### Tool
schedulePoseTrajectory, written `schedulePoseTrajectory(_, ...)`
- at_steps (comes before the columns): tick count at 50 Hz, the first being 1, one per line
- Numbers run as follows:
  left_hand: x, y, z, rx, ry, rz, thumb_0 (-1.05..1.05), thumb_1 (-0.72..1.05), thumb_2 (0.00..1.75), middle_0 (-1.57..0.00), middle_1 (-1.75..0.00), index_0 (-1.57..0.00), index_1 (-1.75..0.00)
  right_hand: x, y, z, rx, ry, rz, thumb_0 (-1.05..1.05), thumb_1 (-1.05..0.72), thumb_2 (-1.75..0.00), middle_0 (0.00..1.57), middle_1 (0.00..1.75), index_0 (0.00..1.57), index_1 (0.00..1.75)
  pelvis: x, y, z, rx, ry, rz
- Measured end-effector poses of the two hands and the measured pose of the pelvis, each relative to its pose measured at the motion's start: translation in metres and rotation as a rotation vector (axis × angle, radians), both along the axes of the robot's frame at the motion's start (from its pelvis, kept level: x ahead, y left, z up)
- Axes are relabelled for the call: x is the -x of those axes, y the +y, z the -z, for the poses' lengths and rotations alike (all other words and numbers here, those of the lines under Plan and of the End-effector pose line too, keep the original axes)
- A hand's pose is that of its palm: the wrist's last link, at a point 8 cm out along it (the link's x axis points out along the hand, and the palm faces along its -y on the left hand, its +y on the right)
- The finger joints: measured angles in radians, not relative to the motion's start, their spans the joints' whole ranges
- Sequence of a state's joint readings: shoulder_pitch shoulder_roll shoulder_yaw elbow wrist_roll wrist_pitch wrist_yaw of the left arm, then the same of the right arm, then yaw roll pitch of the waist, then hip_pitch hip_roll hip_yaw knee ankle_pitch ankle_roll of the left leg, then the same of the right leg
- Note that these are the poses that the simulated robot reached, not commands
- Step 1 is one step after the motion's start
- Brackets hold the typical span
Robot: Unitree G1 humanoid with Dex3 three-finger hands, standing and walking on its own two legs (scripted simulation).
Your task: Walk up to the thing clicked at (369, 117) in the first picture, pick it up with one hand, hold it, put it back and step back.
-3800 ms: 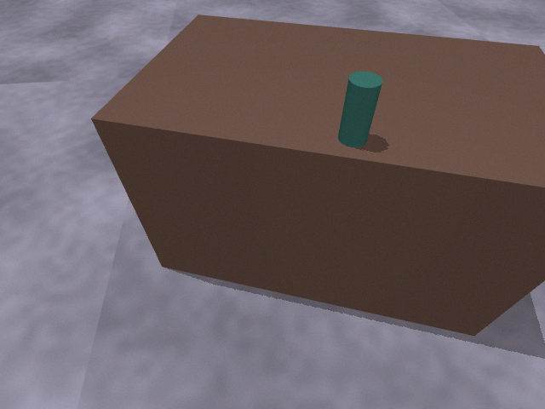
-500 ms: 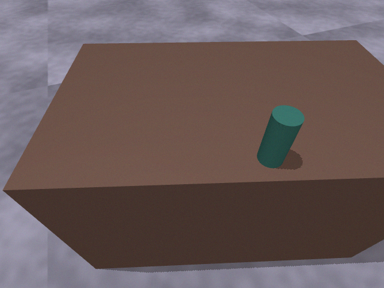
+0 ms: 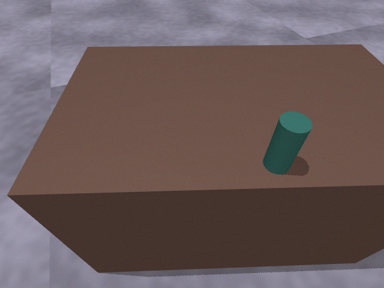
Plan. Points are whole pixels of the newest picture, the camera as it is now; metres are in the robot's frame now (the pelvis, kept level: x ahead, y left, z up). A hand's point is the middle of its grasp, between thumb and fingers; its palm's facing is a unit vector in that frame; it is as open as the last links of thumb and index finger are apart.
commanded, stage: stand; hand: right
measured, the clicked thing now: (284, 144) +0.44 -0.22 +0.04
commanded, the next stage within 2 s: rise first in 1.94 s
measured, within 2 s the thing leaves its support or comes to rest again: neither
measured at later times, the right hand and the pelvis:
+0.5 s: hand out of the picture +0.10 -0.25 -0.16, palm faces -0.03 +0.94 -0.33, open 7.4 cm; pelvis +0.01 +0.00 +0.00, yaw +0 degrees
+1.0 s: hand out of the picture +0.10 -0.25 -0.16, palm faces -0.03 +0.94 -0.33, open 7.4 cm; pelvis +0.02 +0.00 +0.00, yaw +0 degrees
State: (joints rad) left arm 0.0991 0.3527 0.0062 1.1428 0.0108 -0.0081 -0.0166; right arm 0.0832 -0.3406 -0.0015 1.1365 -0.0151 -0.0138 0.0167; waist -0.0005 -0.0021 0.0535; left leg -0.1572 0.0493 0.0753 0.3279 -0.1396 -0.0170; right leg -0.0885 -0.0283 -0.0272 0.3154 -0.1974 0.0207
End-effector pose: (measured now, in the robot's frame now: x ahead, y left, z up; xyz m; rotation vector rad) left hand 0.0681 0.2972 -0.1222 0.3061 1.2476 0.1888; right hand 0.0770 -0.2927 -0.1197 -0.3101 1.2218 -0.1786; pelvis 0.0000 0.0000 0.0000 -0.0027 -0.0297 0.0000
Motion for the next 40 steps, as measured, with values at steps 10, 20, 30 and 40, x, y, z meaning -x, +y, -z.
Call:
schedulePoseTrajectory(10,-0.006,0.004,-0.002,-0.01,0.002,-0.002,0.01,0.9,0.89,-0.2,-0.3,-0.2,-0.3,-0.006,0.002,0.001,-0.001,0.005,0.001,0.01,-0.9,-0.9,0.21,0.3,0.2,0.3,-0.007,0.002,0.0,-0.003,0.001,-0.001)
schedulePoseTrajectory(20,-0.013,0.003,-0.002,-0.011,-0.001,0.0,0.01,0.9,0.89,-0.2,-0.3,-0.2,-0.3,-0.011,-0.001,0.0,0.003,0.013,0.002,0.01,-0.9,-0.9,0.21,0.3,0.2,0.3,-0.012,0.001,-0.001,-0.003,0.007,-0.005)
schedulePoseTrajectory(30,-0.018,0.0,-0.001,-0.009,-0.002,0.001,0.01,0.9,0.89,-0.21,-0.3,-0.2,-0.3,-0.017,-0.002,0.0,0.006,0.016,0.001,0.01,-0.9,-0.9,0.21,0.3,0.2,0.3,-0.017,-0.001,-0.001,-0.002,0.009,-0.007)
schedulePoseTrajectory(40,-0.02,-0.001,-0.002,-0.01,-0.008,0.001,0.01,0.9,0.89,-0.21,-0.3,-0.2,-0.3,-0.021,-0.003,-0.001,0.008,0.0,0.001,0.01,-0.9,-0.9,0.21,0.3,0.2,0.3,-0.019,-0.001,-0.001,-0.002,0.003,-0.006)
